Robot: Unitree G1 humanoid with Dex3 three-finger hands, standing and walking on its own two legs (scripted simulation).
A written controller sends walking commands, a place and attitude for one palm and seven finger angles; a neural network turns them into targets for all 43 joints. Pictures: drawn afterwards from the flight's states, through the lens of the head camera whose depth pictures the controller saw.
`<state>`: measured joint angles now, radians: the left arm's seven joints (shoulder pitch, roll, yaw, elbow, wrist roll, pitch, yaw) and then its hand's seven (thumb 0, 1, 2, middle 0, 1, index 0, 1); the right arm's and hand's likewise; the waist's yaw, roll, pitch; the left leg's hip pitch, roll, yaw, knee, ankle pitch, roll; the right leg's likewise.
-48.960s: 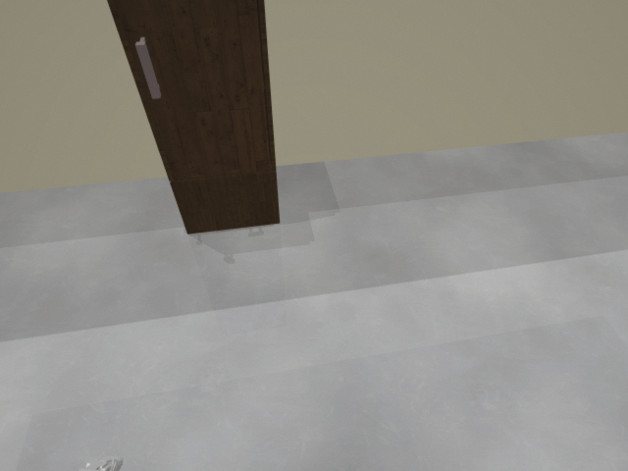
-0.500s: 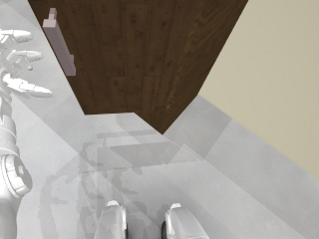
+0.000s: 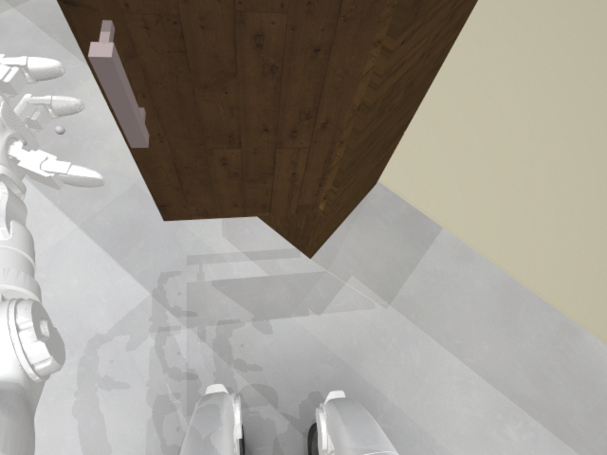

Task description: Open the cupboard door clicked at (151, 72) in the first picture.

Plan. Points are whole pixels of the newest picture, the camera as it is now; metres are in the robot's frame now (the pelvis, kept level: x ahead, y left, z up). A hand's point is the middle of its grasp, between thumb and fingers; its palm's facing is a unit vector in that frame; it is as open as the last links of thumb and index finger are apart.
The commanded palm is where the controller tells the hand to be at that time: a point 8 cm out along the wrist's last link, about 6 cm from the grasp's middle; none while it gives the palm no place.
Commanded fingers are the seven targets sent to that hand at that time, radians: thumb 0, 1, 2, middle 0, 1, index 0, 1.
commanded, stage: move the hooked fingers beside the handle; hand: left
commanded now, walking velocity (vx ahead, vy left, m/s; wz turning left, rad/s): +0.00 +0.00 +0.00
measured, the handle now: (125, 89) +0.56 +0.21 +0.07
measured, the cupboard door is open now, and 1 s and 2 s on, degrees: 46 46 46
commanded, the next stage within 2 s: slide the fingers in behind the handle in 0.38 s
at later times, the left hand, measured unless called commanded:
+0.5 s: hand (59, 129) +0.50 +0.27 +0.07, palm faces +0.08 -1.00 -0.01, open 14.0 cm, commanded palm +0.49 +0.30 +0.06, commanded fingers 0.00 -0.50 0.30 -0.30 -1.20 -0.30 -1.20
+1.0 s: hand (101, 123) +0.51 +0.23 +0.07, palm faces +0.07 -1.00 +0.00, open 14.0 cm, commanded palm +0.49 +0.26 +0.06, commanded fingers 0.00 -0.50 0.30 -0.30 -1.20 -0.30 -1.20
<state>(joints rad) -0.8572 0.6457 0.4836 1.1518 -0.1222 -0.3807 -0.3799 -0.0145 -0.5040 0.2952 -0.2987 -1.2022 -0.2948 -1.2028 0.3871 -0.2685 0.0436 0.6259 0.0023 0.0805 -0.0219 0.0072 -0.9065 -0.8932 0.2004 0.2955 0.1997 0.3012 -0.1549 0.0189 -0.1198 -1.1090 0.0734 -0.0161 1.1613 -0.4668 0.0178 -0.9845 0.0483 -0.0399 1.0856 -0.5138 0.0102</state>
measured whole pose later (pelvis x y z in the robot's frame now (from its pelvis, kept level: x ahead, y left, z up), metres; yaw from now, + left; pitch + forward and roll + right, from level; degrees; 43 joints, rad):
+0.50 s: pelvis -0.01 +0.00 -0.01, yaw +0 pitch +24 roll -5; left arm -0.92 0.68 0.48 1.21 -0.11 -0.38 -0.38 -0.01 -0.50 0.30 -0.30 -1.20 -0.30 -1.20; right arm 0.37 -0.27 0.06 0.62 0.00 0.07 -0.03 0.01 -0.91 -0.89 0.20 0.30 0.20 0.30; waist -0.17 0.02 -0.11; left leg -1.16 0.07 -0.03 1.20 -0.47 0.02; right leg -1.03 0.05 -0.05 1.12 -0.52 0.01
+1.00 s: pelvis +0.00 +0.00 +0.00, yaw +0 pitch +24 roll -5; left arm -0.90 0.56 0.43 1.15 -0.09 -0.38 -0.27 -0.01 -0.50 0.30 -0.30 -1.20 -0.29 -1.20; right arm 0.38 -0.26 0.04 0.63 -0.02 0.08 0.00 0.01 -0.91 -0.89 0.20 0.30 0.20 0.30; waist -0.17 0.03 -0.12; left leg -1.13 0.07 -0.02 1.17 -0.47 0.02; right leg -1.00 0.04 -0.04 1.10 -0.52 0.02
